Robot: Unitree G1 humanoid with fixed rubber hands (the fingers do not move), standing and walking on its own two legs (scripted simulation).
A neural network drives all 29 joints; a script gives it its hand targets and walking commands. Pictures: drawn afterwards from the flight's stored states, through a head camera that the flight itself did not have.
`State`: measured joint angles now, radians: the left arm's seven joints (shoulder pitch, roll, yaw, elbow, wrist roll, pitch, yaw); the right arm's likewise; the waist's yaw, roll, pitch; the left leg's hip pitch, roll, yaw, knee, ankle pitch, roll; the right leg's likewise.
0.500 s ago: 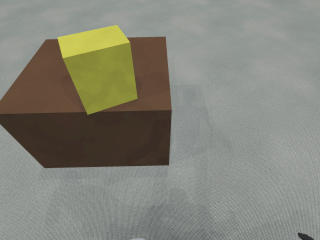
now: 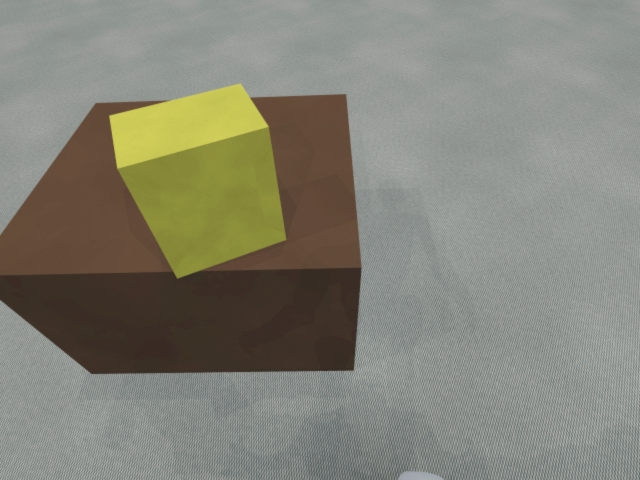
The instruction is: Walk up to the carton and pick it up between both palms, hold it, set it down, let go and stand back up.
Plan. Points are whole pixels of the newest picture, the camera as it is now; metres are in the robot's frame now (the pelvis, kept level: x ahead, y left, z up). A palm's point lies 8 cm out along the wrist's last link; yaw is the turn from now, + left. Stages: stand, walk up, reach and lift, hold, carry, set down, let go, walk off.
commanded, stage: walk up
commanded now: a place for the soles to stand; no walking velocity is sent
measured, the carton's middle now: (207, 184) +0.66 +0.26 -0.05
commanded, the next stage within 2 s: none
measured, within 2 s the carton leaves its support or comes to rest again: neither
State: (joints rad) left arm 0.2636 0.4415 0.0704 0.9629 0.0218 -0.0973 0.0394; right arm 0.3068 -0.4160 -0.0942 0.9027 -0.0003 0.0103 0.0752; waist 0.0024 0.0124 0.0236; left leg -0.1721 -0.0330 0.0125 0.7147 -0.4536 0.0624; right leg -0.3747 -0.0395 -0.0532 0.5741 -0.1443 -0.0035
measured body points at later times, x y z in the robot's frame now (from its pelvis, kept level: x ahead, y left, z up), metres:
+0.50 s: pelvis +0.12 +0.10 +0.00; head +0.13 +0.10 +0.45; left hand +0.16 +0.44 -0.10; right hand +0.20 -0.24 -0.10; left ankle +0.14 +0.18 -0.72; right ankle +0.11 -0.07 -0.66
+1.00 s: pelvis +0.21 +0.13 +0.00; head +0.22 +0.10 +0.45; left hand +0.21 +0.49 -0.08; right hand +0.34 -0.20 -0.12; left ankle +0.21 +0.24 -0.69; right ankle +0.26 -0.05 -0.72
